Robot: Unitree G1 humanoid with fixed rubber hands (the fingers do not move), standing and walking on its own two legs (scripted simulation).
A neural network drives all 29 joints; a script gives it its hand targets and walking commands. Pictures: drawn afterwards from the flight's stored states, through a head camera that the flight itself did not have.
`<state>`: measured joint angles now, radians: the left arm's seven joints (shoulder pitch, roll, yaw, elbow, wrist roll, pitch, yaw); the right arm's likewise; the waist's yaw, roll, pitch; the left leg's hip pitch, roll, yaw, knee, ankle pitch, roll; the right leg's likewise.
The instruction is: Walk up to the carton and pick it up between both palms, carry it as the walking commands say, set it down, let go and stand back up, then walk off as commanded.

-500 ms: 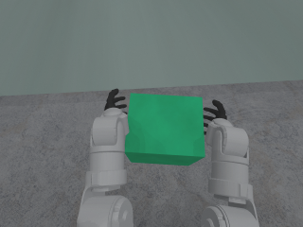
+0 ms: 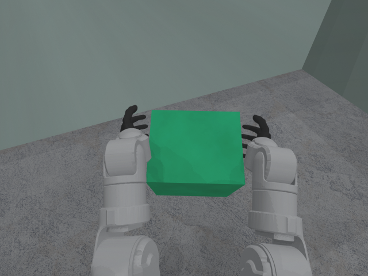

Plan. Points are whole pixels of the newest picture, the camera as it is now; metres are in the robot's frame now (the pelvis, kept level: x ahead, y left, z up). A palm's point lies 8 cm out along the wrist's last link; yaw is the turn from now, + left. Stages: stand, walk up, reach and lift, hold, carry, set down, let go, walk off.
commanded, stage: carry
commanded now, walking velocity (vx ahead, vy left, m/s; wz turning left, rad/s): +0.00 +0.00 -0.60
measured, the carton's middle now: (193, 158) +0.39 +0.03 +0.04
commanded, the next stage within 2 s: none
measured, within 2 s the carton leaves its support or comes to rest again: neither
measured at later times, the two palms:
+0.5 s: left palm (209, 149) +0.34 -0.01 +0.13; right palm (360, 184) +0.27 -0.26 +0.14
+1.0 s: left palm (241, 153) +0.32 -0.06 +0.15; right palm out of the picture +0.19 -0.29 +0.13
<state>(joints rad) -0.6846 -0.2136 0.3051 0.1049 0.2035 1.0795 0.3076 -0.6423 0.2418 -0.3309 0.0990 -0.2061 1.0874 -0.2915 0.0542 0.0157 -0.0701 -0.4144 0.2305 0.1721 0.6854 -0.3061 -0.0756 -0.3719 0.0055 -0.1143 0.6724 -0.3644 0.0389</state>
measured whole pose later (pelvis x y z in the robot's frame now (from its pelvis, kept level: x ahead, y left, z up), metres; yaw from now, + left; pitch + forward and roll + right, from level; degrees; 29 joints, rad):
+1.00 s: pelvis -0.06 -0.01 +0.01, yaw -27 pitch +4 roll -3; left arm -0.76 -0.21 0.30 0.26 0.23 1.09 0.32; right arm -0.66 0.18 -0.35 0.19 -0.19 1.10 -0.28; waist 0.00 0.05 -0.10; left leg -0.37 0.14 0.05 0.67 -0.33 -0.04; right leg -0.30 0.02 -0.07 0.51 -0.27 0.01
